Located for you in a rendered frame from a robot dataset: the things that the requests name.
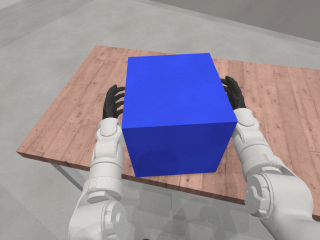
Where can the robot right upper arm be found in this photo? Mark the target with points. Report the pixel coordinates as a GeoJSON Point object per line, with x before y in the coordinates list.
{"type": "Point", "coordinates": [283, 204]}

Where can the table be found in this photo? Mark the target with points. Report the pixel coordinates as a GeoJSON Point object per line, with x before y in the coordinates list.
{"type": "Point", "coordinates": [284, 99]}

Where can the right robot forearm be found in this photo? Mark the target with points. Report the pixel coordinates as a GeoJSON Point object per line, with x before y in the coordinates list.
{"type": "Point", "coordinates": [252, 149]}

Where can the carton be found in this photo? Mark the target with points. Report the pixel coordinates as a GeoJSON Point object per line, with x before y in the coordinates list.
{"type": "Point", "coordinates": [177, 118]}

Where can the right robot hand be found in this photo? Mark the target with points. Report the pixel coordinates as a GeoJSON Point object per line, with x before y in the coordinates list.
{"type": "Point", "coordinates": [234, 92]}

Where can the left robot hand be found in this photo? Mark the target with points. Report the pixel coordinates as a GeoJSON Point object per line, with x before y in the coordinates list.
{"type": "Point", "coordinates": [110, 105]}

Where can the robot left upper arm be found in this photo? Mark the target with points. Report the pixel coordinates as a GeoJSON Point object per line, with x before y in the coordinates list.
{"type": "Point", "coordinates": [105, 220]}

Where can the left robot forearm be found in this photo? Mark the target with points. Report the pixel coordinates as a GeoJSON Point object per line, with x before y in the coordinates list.
{"type": "Point", "coordinates": [105, 175]}

